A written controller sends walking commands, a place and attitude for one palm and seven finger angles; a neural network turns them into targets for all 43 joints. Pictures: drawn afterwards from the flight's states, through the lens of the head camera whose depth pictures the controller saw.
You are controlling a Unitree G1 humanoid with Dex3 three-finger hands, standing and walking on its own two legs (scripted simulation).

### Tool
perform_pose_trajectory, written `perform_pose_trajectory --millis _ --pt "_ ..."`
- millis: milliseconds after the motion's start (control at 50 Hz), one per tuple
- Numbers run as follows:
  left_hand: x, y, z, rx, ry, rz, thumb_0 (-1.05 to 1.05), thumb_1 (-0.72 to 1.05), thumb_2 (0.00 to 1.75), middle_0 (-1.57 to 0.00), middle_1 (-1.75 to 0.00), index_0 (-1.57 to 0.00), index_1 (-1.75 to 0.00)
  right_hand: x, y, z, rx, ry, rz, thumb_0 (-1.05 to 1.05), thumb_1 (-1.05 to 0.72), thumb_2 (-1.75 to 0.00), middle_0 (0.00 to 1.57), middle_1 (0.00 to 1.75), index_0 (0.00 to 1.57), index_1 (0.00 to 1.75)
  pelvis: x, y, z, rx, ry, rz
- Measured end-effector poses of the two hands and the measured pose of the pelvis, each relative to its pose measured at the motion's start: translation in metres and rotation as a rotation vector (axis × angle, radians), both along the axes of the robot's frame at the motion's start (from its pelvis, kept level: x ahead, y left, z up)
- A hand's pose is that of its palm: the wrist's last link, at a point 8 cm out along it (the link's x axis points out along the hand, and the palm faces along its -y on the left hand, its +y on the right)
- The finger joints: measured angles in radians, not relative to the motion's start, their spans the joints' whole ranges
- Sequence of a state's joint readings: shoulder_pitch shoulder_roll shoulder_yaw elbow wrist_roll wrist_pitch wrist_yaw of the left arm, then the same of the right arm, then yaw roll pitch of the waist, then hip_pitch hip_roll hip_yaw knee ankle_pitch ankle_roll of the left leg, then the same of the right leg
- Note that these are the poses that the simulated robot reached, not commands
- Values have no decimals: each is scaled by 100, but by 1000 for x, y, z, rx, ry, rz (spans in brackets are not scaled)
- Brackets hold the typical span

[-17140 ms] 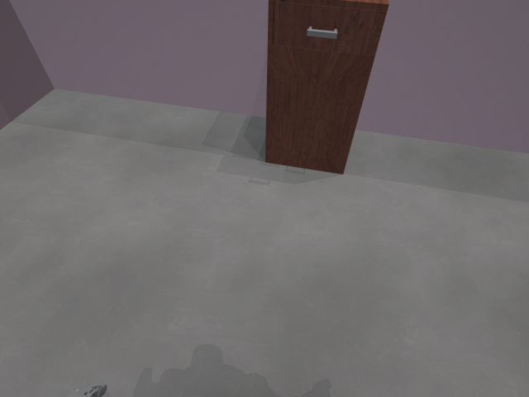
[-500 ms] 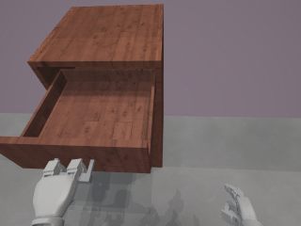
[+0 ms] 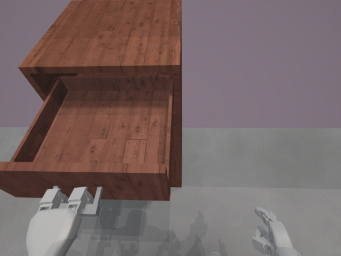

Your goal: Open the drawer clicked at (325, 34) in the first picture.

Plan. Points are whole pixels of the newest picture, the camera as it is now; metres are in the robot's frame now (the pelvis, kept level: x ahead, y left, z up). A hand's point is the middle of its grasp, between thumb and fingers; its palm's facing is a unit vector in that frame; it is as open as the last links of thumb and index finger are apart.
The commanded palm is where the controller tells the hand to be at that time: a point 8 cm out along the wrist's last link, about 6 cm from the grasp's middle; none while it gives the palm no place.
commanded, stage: open the thumb to release the handle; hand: left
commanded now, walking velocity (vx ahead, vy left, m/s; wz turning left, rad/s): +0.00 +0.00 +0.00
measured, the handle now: (74, 200) +0.22 +0.24 +0.03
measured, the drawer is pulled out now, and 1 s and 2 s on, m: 0.30 0.30 0.30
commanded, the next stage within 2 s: lift the hand off the handle in 0.42 s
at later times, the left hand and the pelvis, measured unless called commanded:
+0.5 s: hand (71, 232) +0.16 +0.23 +0.01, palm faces +0.01 -0.08 -1.00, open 13.0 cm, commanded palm +0.14 +0.23 +0.06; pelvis -0.01 -0.01 +0.01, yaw +1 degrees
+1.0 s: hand (71, 224) +0.18 +0.23 +0.02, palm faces +0.03 -0.07 -1.00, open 13.5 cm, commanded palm +0.15 +0.23 +0.09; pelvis -0.02 -0.01 +0.01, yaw +2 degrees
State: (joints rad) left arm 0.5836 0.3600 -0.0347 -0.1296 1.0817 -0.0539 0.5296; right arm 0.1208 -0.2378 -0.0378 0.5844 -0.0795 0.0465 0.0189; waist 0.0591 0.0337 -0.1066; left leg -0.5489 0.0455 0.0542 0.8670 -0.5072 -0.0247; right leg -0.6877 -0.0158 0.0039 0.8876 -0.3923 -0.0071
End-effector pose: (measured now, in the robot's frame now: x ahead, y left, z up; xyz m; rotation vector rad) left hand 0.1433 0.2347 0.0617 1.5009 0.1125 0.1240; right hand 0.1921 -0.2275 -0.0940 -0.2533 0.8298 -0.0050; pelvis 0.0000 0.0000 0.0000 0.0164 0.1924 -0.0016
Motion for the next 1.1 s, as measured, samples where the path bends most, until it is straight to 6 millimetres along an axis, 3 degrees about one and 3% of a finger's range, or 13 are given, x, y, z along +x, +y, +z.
perform_pose_trajectory --millis 140,320,420,520,880,1100 --pt "4 -4 0 -13 -35 57 1 57 74 -36 -131 -39 -131 2 7 -7 19 18 -1 2 -91 -90 20 30 20 30 -1 0 0 0 -3 10" --pt "0 -4 3 -16 8 59 0 7 54 -34 -125 -36 -126 7 18 4 47 -29 25 2 -91 -90 20 30 20 30 -5 -5 5 3 -36 13" --pt "-2 -4 3 -16 10 49 0 -23 41 -31 -121 -34 -123 8 14 8 34 -42 33 2 -91 -90 20 30 20 30 -8 -7 6 4 -41 16" --pt "-3 -4 2 -13 0 45 0 -39 34 -31 -120 -33 -122 4 7 8 15 -36 26 2 -91 -90 20 30 20 30 -10 -8 6 4 -41 17" --pt "6 -5 0 0 -15 64 0 -49 30 -32 -121 -34 -122 -13 5 1 8 -5 1 2 -91 -90 20 30 20 30 -21 -9 8 7 -58 29" --pt "10 -2 27 -9 -31 55 0 -49 30 -32 -121 -40 -124 -10 11 13 22 -36 1 2 -91 -90 20 30 20 30 -21 -8 17 5 -101 29"
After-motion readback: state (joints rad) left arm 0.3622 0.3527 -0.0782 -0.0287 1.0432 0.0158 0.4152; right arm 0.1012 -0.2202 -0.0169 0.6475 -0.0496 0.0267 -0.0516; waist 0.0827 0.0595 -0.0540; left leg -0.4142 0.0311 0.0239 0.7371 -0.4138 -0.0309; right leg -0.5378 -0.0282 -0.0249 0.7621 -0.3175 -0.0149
